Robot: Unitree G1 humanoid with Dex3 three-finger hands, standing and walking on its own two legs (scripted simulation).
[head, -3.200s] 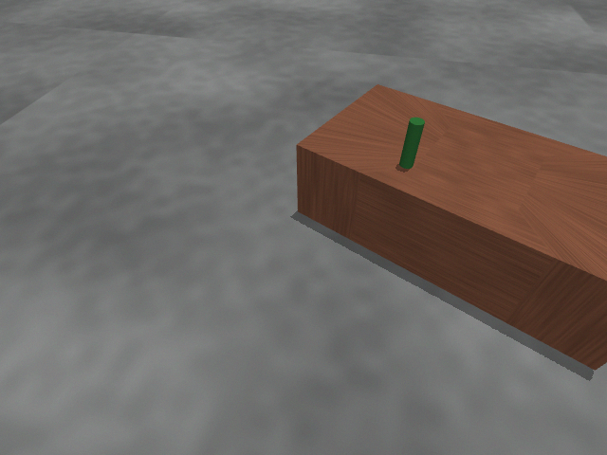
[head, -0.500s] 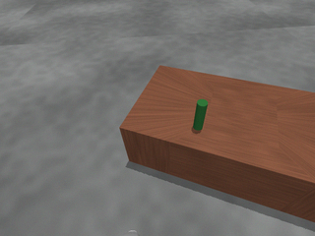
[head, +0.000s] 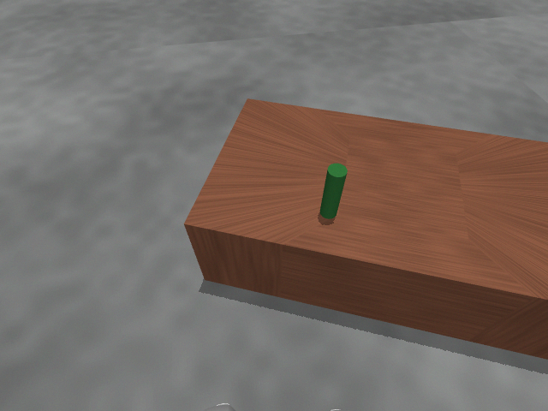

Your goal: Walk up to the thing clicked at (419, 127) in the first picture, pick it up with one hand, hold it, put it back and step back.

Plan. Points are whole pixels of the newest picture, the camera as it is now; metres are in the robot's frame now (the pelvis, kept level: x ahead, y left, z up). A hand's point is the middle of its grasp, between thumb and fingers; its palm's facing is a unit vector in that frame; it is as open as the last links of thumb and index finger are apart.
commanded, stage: walk up
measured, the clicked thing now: (332, 192) +0.72 -0.16 -0.26
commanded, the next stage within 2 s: stand in 1.32 s
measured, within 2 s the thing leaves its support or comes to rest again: neither
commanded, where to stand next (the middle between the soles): +0.10 -0.03 m, yaw +2 degrees
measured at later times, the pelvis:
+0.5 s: pelvis +0.01 -0.02 +0.02, yaw +1 degrees
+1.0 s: pelvis +0.02 -0.01 +0.03, yaw +2 degrees
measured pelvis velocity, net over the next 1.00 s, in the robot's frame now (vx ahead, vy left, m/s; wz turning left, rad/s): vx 0.02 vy -0.01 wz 0.03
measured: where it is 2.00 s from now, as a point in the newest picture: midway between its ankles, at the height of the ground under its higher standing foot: outside the picture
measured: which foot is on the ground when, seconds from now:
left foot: down 0.00-1.00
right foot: down 0.00-1.00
